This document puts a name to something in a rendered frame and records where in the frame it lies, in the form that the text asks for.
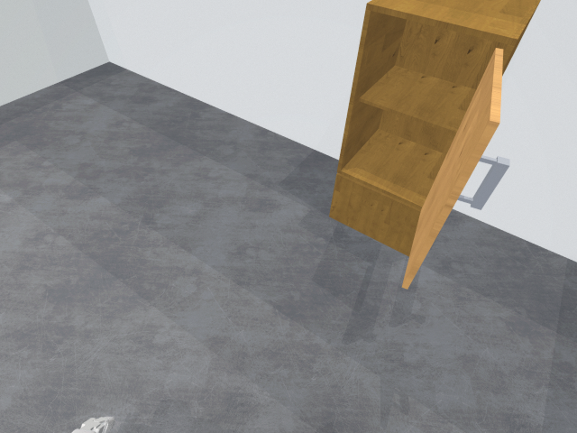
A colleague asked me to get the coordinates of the cupboard door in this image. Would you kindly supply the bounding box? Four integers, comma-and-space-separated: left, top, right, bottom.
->
402, 48, 503, 289

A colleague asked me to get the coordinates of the handle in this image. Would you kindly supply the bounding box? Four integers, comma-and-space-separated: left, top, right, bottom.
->
457, 155, 510, 210

